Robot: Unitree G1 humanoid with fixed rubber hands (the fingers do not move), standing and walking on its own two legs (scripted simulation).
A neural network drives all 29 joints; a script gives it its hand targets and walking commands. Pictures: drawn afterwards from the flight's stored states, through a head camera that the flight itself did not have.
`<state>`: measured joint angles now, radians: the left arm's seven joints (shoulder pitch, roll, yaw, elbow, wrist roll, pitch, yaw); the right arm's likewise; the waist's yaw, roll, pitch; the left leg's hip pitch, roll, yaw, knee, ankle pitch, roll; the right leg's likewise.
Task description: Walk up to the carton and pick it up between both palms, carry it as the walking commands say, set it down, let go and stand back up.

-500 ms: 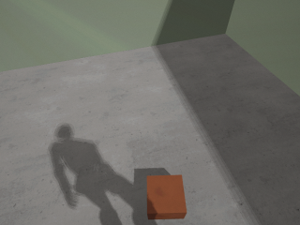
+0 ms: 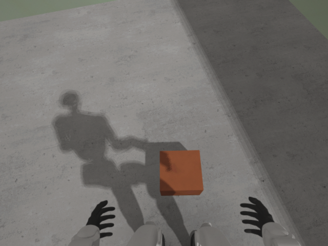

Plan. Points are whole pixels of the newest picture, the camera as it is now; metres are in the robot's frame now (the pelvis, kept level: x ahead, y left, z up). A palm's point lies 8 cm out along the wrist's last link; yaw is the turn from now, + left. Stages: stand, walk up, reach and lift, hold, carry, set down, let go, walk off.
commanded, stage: reach and lift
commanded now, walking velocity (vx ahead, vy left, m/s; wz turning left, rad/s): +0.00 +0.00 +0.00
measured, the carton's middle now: (179, 173) +0.44 -0.03 -0.65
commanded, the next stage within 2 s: none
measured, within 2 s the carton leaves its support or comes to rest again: neither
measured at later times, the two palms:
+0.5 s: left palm (107, 178) +0.29 +0.21 -0.13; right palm (256, 175) +0.30 -0.22 -0.13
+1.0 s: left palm (119, 138) +0.43 +0.20 -0.16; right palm (247, 134) +0.45 -0.24 -0.16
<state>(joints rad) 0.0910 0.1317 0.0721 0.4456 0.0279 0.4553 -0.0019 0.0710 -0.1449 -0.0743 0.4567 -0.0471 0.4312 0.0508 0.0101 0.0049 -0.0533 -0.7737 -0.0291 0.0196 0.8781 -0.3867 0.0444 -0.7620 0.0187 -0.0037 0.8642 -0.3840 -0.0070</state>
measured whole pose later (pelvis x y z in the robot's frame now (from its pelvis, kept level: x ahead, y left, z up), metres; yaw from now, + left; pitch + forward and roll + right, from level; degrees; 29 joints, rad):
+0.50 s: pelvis -0.08 -0.02 -0.05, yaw +0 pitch +19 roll +1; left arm -0.65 0.26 0.18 0.75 -0.04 0.43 -0.04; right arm -0.68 -0.24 -0.11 0.74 0.05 0.45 -0.01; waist 0.00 0.00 0.11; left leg -1.06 -0.02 0.03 1.08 -0.35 0.02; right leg -1.07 0.02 -0.01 1.10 -0.36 -0.03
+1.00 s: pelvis -0.05 -0.02 -0.07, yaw +0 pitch +44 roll +2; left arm -0.99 0.27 0.30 0.86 -0.05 0.13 0.01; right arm -1.06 -0.33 -0.26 0.94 0.05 0.13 0.02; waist 0.01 -0.01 -0.09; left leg -1.50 -0.02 0.03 1.05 -0.32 0.01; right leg -1.52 0.03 0.01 1.08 -0.32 -0.03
